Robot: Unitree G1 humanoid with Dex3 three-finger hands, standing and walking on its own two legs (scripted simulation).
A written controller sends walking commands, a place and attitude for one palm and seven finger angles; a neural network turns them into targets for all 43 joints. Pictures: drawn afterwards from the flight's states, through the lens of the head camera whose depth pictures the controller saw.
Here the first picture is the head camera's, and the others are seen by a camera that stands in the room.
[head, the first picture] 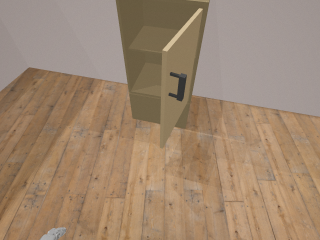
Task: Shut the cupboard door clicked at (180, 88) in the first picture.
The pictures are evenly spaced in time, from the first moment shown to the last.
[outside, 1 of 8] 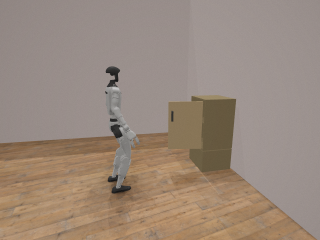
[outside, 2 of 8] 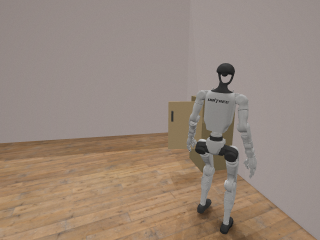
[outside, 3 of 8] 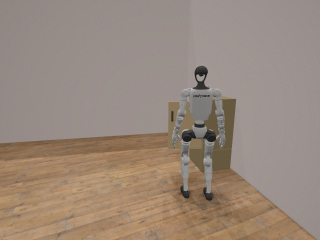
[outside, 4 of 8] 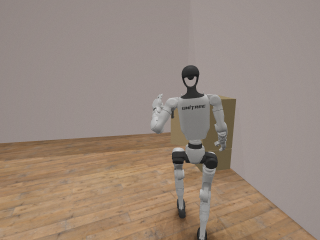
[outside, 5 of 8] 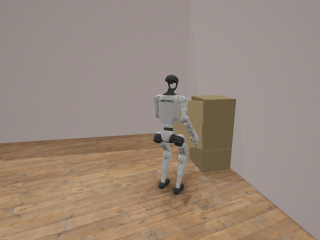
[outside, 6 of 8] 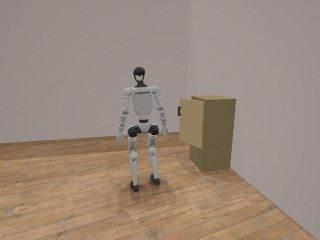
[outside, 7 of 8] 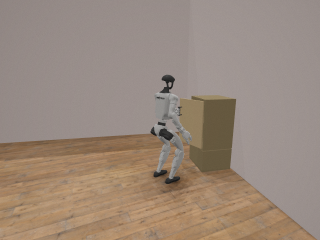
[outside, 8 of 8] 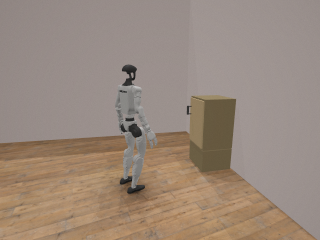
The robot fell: no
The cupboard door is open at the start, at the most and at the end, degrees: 79 79 0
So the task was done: yes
